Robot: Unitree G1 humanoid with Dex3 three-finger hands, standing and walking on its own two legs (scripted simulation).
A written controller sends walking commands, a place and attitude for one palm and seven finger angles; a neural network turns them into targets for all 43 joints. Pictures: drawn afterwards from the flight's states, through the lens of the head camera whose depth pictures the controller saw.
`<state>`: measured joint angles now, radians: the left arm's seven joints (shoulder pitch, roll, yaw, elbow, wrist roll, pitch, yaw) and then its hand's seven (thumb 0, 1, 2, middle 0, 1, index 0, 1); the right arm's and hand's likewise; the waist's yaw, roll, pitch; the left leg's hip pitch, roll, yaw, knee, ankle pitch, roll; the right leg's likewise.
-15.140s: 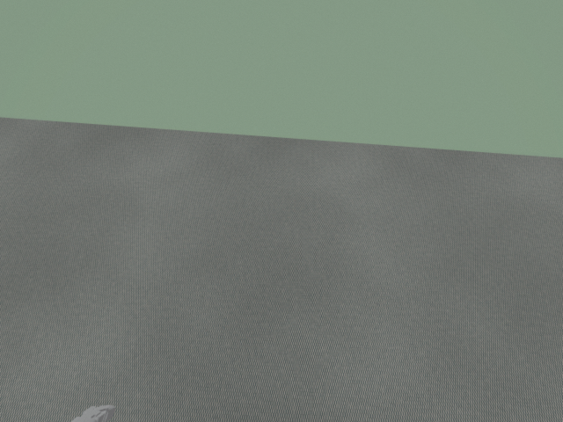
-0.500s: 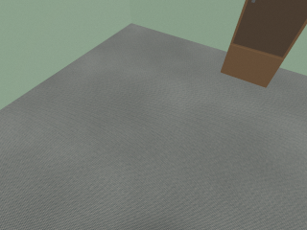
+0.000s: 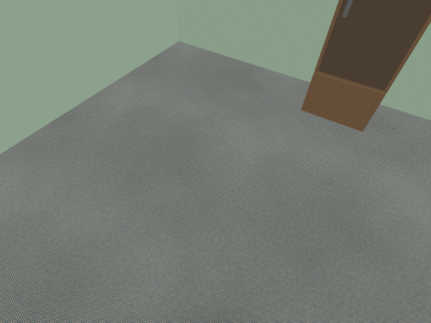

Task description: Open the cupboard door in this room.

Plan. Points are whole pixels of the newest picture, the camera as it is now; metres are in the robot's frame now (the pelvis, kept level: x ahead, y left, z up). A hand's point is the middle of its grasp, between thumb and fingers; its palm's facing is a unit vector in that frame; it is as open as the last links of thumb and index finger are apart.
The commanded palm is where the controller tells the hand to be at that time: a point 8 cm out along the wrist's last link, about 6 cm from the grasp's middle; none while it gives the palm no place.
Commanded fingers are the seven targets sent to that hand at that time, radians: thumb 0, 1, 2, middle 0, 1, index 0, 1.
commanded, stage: turn or walk to find it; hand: left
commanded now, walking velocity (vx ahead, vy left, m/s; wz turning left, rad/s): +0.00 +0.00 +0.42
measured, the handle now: (350, 2) +1.66 -0.61 +0.01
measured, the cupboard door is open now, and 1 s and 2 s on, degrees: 0 0 0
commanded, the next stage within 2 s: stand and wait in 0.08 s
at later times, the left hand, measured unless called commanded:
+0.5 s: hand out of the picture -0.01 +0.19 -0.17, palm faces +0.05 -0.97 -0.22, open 7.4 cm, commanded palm none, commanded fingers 0.00 0.90 0.90 -0.20 -0.30 -0.20 -0.30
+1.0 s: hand out of the picture +0.13 +0.17 -0.17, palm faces -0.13 -0.96 -0.26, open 7.4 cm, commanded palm none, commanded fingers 0.00 0.90 0.90 -0.20 -0.30 -0.20 -0.30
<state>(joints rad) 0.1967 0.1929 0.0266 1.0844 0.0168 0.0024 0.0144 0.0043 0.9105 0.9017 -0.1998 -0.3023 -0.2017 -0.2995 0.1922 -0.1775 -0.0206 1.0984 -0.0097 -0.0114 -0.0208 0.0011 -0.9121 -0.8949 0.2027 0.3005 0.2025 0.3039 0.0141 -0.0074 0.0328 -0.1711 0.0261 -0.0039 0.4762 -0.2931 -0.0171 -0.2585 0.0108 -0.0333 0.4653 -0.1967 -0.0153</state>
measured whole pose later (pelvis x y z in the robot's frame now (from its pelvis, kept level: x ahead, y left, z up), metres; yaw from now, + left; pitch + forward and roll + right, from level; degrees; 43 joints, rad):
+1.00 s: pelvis +0.05 -0.03 -0.02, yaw -9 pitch +1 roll +0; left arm 0.25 0.21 0.07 0.98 0.04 0.00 -0.04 0.00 0.91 0.90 -0.20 -0.30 -0.20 -0.30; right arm 0.31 -0.25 -0.06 1.03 -0.03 -0.01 -0.01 0.00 -0.91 -0.89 0.21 0.30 0.21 0.30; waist -0.01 0.06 0.02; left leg -0.19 0.13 0.12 0.71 -0.49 -0.05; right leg -0.35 0.02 -0.09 0.70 -0.35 -0.03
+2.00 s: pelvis +0.22 -0.04 +0.00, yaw -9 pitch -1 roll +0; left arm 0.25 0.18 0.01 1.12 0.01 -0.01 0.02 0.00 0.91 0.90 -0.20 -0.30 -0.20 -0.30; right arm 0.26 -0.16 -0.01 1.14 -0.01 -0.01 -0.01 0.00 -0.91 -0.89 0.20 0.30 0.20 0.30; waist -0.01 0.00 0.02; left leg -0.22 0.02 0.05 0.48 -0.25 0.00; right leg -0.11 -0.06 -0.10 0.46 -0.33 0.02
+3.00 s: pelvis +0.47 -0.12 -0.01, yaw -9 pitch -2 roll -2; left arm 0.15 0.19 0.03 1.00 0.02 0.00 0.03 -0.02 0.92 0.90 -0.20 -0.30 -0.20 -0.30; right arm 0.18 -0.21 -0.05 0.97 -0.01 0.00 -0.01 0.00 -0.92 -0.90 0.20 0.30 0.20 0.30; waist 0.00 0.01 0.05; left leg -0.34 0.10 0.09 0.68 -0.32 -0.04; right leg -0.30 -0.09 -0.27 0.57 -0.22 -0.02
